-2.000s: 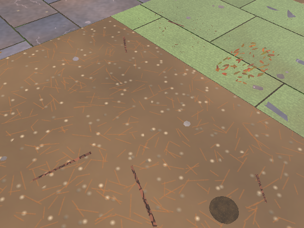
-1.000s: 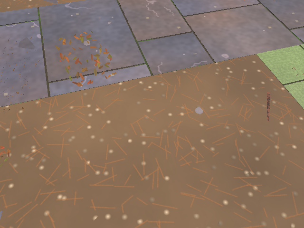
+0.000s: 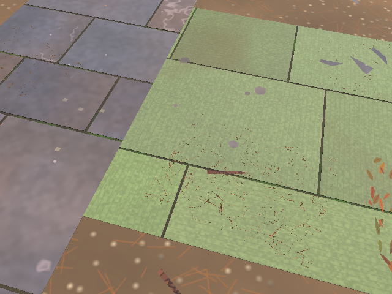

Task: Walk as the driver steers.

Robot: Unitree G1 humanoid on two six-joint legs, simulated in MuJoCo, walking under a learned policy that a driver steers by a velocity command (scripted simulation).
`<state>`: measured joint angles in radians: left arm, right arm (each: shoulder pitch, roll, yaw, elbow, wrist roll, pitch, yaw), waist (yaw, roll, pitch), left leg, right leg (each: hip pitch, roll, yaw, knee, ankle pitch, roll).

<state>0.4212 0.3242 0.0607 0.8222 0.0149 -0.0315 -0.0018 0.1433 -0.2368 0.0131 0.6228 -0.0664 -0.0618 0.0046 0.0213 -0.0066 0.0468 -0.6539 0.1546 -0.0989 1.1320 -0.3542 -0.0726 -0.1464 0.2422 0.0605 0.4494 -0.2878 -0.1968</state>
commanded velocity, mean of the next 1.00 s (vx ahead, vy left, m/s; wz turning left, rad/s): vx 0.41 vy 0.00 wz -0.53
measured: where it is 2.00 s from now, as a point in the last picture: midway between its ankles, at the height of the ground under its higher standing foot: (210, 251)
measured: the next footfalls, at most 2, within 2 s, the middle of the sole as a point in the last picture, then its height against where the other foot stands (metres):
left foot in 0.20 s outside the picture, level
right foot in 0.62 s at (217, 243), level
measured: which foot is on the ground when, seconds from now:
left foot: up 0.00-0.18, down 0.20-0.62, up 0.64-0.98, down 1.00-1.00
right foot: down 0.00-0.22, up 0.24-0.60, down 0.62-1.00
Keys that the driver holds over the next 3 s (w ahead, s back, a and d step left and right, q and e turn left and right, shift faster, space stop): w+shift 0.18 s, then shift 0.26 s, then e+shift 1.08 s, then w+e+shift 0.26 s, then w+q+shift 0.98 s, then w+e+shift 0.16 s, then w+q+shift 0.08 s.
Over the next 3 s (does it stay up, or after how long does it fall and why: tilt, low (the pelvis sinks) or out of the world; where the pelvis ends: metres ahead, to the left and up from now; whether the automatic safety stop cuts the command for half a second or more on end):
stays up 1.08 -0.76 0.00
